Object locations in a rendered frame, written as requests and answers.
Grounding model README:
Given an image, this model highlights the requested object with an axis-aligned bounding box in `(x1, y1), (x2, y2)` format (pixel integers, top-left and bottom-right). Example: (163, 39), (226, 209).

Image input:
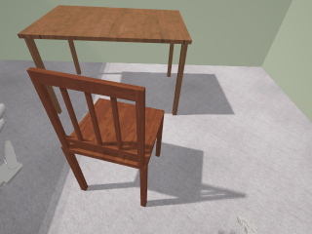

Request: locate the right robot hand
(237, 214), (261, 234)

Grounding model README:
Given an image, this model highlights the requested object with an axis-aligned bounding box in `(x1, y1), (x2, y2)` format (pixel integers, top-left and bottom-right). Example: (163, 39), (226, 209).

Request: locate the left robot hand
(0, 103), (22, 188)

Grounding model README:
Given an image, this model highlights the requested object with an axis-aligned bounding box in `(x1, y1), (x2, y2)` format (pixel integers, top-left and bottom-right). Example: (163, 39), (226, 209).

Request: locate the chair
(26, 67), (165, 207)

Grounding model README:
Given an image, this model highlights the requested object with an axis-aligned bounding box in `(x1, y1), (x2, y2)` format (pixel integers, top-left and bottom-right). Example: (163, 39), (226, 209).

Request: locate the table
(18, 5), (192, 116)

